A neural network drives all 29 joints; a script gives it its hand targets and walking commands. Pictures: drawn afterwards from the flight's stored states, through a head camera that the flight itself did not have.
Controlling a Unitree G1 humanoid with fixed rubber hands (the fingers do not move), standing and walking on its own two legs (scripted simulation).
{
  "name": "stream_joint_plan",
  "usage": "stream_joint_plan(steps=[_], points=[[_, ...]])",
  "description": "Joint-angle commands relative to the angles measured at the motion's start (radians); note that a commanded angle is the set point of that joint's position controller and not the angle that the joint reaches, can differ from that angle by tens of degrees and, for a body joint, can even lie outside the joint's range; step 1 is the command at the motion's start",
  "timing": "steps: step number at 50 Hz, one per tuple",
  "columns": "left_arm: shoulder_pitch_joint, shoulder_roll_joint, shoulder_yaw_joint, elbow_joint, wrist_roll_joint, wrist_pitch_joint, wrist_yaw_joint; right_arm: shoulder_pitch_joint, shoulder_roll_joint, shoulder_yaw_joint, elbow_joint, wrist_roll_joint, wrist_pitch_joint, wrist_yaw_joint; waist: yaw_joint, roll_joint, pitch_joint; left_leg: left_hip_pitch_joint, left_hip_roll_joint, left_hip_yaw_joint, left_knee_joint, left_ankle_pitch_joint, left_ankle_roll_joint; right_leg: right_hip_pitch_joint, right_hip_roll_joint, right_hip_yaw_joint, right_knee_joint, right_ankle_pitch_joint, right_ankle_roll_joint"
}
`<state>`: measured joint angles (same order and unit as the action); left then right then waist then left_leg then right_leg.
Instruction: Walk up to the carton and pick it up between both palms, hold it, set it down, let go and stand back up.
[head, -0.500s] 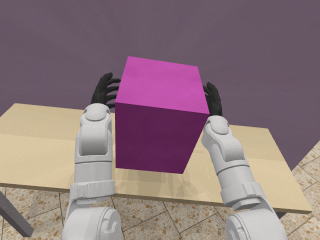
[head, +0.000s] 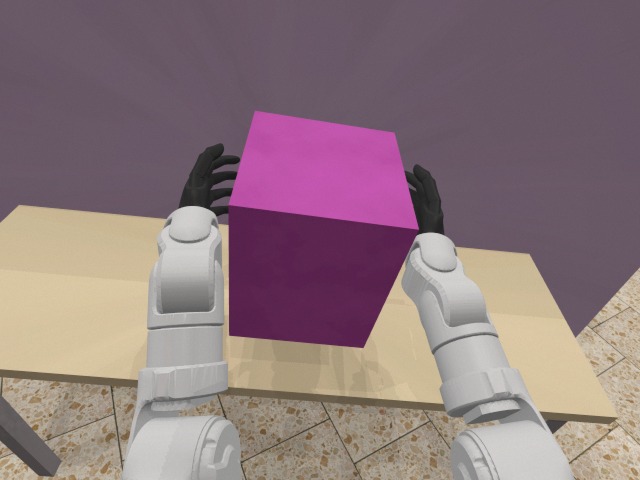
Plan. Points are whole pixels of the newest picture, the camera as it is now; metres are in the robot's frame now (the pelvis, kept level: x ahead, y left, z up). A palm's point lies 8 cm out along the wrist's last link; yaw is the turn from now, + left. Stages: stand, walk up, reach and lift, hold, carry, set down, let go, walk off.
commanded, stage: hold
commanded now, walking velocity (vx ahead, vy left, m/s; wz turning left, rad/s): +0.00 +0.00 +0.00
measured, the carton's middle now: (311, 234) +0.37 +0.00 +0.16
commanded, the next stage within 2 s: none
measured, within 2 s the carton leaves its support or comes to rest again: neither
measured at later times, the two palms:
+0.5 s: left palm (191, 217) +0.35 +0.14 +0.19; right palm (418, 233) +0.35 -0.13 +0.18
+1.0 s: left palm (197, 214) +0.35 +0.13 +0.20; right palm (423, 233) +0.35 -0.13 +0.18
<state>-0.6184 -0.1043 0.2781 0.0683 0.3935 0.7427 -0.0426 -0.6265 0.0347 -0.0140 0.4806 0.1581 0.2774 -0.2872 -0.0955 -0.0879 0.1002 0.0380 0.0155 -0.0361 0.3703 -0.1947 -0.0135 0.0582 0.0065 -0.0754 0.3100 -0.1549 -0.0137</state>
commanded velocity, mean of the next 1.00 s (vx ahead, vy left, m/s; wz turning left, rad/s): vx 0.00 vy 0.00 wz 0.00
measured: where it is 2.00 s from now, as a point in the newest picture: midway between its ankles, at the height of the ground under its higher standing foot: outside the picture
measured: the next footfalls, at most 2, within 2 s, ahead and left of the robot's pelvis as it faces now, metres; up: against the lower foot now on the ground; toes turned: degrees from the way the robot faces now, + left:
none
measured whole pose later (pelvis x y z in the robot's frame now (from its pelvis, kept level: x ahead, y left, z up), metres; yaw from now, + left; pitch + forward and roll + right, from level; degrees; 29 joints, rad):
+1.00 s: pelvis -0.01 +0.00 +0.00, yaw +0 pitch -12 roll -1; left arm -0.64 -0.11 0.31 0.08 0.40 0.73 -0.06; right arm -0.64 0.05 -0.04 0.47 0.12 0.27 -0.28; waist -0.08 -0.07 0.12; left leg 0.04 0.02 -0.03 0.35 -0.17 -0.01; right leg 0.05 0.01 -0.08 0.31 -0.14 -0.02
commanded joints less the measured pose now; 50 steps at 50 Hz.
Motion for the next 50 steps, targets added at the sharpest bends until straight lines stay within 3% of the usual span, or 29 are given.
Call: stream_joint_plan(steps=[1,3,5,6,7,9,10,11,14,15,16,17,19,20,21,24,26,29,31,33,35,38,39,41,44,46,48,49,50], points=[[-0.649,-0.519,-0.509,-0.116,-0.176,-0.068,-0.118,-0.878,0.539,0.402,-0.413,0.091,-0.105,0.138,-0.004,0.124,-0.467,0.07,-0.051,0.047,-0.034,0.291,-0.009,0.097,0.039,-0.025,-0.024,0.199,0.071],[-0.617,-0.524,-0.507,-0.109,-0.17,-0.068,-0.104,-0.84,0.507,0.389,-0.374,0.087,-0.094,0.144,-0.012,0.152,-0.456,0.113,-0.04,0.043,-0.028,0.322,-0.02,0.056,0.046,-0.026,-0.031,0.197,0.054],[-0.555,-0.483,-0.441,-0.036,-0.125,-0.047,-0.12,-0.876,0.504,0.393,-0.412,0.078,-0.097,0.135,0.019,0.094,-0.381,0.04,-0.056,0.056,-0.055,0.228,0.013,0.089,0.033,-0.015,-0.042,0.187,0.066],[-0.515,-0.454,-0.376,0.005,-0.064,-0.028,-0.13,-0.797,0.483,0.359,-0.292,0.064,-0.065,0.137,0.032,0.079,-0.278,0.019,-0.054,0.061,-0.078,0.196,0.023,0.073,0.037,-0.018,-0.058,0.125,0.063],[-0.572,-0.443,-0.353,-0.008,-0.079,-0.032,-0.138,-0.807,0.507,0.336,-0.281,0.047,-0.066,0.141,0.035,0.058,-0.293,0.006,-0.054,0.073,-0.096,0.147,0.032,0.082,0.029,-0.021,-0.062,0.081,0.069],[-0.608,-0.471,-0.39,-0.067,-0.099,-0.044,-0.136,-0.773,0.513,0.34,-0.25,0.042,-0.077,0.158,0.035,0.079,-0.32,-0.002,-0.046,0.078,-0.107,0.13,0.024,0.084,0.04,-0.031,-0.048,0.06,0.048],[-0.648,-0.494,-0.44,-0.104,-0.134,-0.049,-0.135,-0.85,0.526,0.356,-0.345,0.054,-0.104,0.161,0.012,0.092,-0.391,0.0,-0.043,0.069,-0.086,0.163,0.009,0.098,0.037,-0.036,-0.031,0.103,0.06],[-0.612,-0.498,-0.42,-0.072,-0.122,-0.049,-0.131,-0.85,0.524,0.364,-0.367,0.063,-0.103,0.155,0.024,0.081,-0.416,0.038,-0.046,0.073,-0.072,0.213,0.011,0.109,0.041,-0.039,-0.032,0.137,0.061],[-0.544,-0.497,-0.479,-0.106,-0.164,-0.058,-0.138,-0.771,0.492,0.35,-0.368,0.038,-0.099,0.131,-0.039,0.116,-0.431,0.072,-0.048,0.065,-0.041,0.334,-0.021,0.135,0.029,-0.017,-0.025,0.311,0.062],[-0.53,-0.497,-0.518,-0.158,-0.191,-0.057,-0.136,-0.815,0.534,0.423,-0.497,0.08,-0.117,0.122,-0.02,0.099,-0.523,0.083,-0.06,0.063,-0.02,0.353,-0.02,0.181,0.031,-0.024,-0.011,0.353,0.07],[-0.577,-0.507,-0.533,-0.139,-0.215,-0.066,-0.131,-0.865,0.543,0.432,-0.511,0.095,-0.11,0.12,-0.028,0.096,-0.52,0.082,-0.054,0.055,-0.023,0.32,-0.01,0.148,0.036,-0.02,-0.013,0.33,0.071],[-0.549,-0.482,-0.504,-0.097,-0.178,-0.061,-0.128,-0.813,0.538,0.424,-0.459,0.079,-0.093,0.112,-0.014,0.112,-0.471,0.065,-0.054,0.059,-0.022,0.333,-0.007,0.143,0.029,-0.011,-0.01,0.332,0.073],[-0.625,-0.482,-0.53,-0.186,-0.192,-0.068,-0.123,-0.788,0.509,0.39,-0.41,0.066,-0.084,0.127,-0.024,0.154,-0.459,0.095,-0.046,0.054,-0.03,0.296,-0.02,0.078,0.038,-0.021,-0.026,0.201,0.055],[-0.606,-0.509,-0.559,-0.218,-0.197,-0.072,-0.113,-0.747,0.498,0.414,-0.437,0.067,-0.092,0.138,-0.022,0.139,-0.461,0.118,-0.032,0.04,-0.022,0.361,-0.03,0.084,0.051,-0.036,-0.011,0.25,0.051],[-0.592,-0.53,-0.578,-0.199,-0.187,-0.058,-0.112,-0.762,0.476,0.398,-0.414,0.059,-0.085,0.134,-0.043,0.167,-0.458,0.124,-0.031,0.036,-0.014,0.365,-0.045,0.06,0.05,-0.04,-0.013,0.233,0.05],[-0.588,-0.528,-0.562,-0.172,-0.184,-0.05,-0.11,-0.773,0.473,0.376,-0.413,0.06,-0.079,0.138,-0.035,0.169,-0.436,0.123,-0.03,0.047,-0.033,0.315,-0.039,0.049,0.047,-0.038,-0.036,0.164,0.045],[-0.545,-0.464,-0.516,-0.147,-0.164,-0.043,-0.117,-0.776,0.483,0.406,-0.459,0.058,-0.085,0.136,-0.001,0.093,-0.408,0.07,-0.044,0.056,-0.036,0.299,-0.008,0.102,0.04,-0.03,-0.036,0.231,0.054],[-0.587,-0.464,-0.437,-0.105,-0.106,-0.031,-0.139,-0.758,0.482,0.322,-0.315,0.038,-0.063,0.145,-0.009,0.124,-0.316,0.018,-0.044,0.061,-0.086,0.187,-0.003,0.083,0.031,-0.026,-0.04,0.107,0.061],[-0.574,-0.481,-0.445,-0.084,-0.137,-0.037,-0.14,-0.805,0.5,0.353,-0.377,0.048,-0.086,0.146,0.009,0.098,-0.354,0.049,-0.043,0.075,-0.075,0.215,0.003,0.081,0.036,-0.03,-0.055,0.117,0.051],[-0.576,-0.523,-0.519,-0.151,-0.161,-0.037,-0.115,-0.855,0.494,0.412,-0.451,0.079,-0.107,0.15,-0.001,0.148,-0.466,0.104,-0.035,0.047,-0.045,0.345,-0.025,0.074,0.056,-0.049,-0.018,0.196,0.044],[-0.613,-0.484,-0.486,-0.115,-0.159,-0.05,-0.116,-0.828,0.498,0.373,-0.387,0.053,-0.097,0.144,-0.014,0.137,-0.444,0.107,-0.045,0.064,-0.044,0.298,-0.017,0.065,0.042,-0.033,-0.034,0.204,0.06],[-0.607,-0.449,-0.426,-0.062,-0.12,-0.044,-0.124,-0.779,0.51,0.347,-0.283,0.041,-0.072,0.148,0.016,0.098,-0.323,0.012,-0.045,0.072,-0.085,0.149,0.015,0.078,0.028,-0.02,-0.039,0.124,0.065],[-0.569,-0.501,-0.44,-0.055,-0.114,-0.028,-0.124,-0.806,0.47,0.318,-0.313,0.03,-0.09,0.157,0.001,0.123,-0.338,0.032,-0.034,0.068,-0.094,0.175,0.002,0.079,0.043,-0.04,-0.039,0.102,0.047],[-0.606,-0.477,-0.431,-0.078,-0.138,-0.049,-0.127,-0.867,0.509,0.37,-0.403,0.053,-0.112,0.154,0.024,0.094,-0.412,0.046,-0.041,0.069,-0.07,0.223,0.01,0.088,0.037,-0.033,-0.038,0.151,0.056],[-0.601,-0.486,-0.448,-0.053,-0.148,-0.061,-0.13,-0.811,0.503,0.366,-0.34,0.039,-0.104,0.145,-0.005,0.096,-0.434,0.037,-0.046,0.073,-0.077,0.189,0.003,0.118,0.035,-0.033,-0.031,0.18,0.057],[-0.648,-0.492,-0.465,-0.094,-0.165,-0.068,-0.124,-0.852,0.532,0.373,-0.374,0.04,-0.107,0.146,0.001,0.075,-0.461,0.036,-0.046,0.065,-0.06,0.237,0.009,0.121,0.041,-0.029,-0.019,0.207,0.063],[-0.642,-0.451,-0.384,-0.01,-0.122,-0.068,-0.143,-0.831,0.516,0.315,-0.284,0.008,-0.093,0.145,0.012,0.045,-0.364,-0.005,-0.051,0.084,-0.094,0.119,0.03,0.107,0.027,-0.023,-0.052,0.096,0.062],[-0.649,-0.456,-0.397,-0.057,-0.126,-0.065,-0.148,-0.796,0.531,0.31,-0.302,0.005,-0.095,0.147,0.001,0.083,-0.38,-0.014,-0.058,0.093,-0.094,0.105,0.033,0.124,0.013,-0.023,-0.045,0.112,0.065],[-0.682,-0.448,-0.373,-0.01,-0.109,-0.067,-0.141,-0.886,0.539,0.325,-0.305,0.015,-0.095,0.15,0.027,0.062,-0.366,-0.035,-0.061,0.085,-0.105,0.058,0.047,0.102,0.008,-0.016,-0.056,0.056,0.071]])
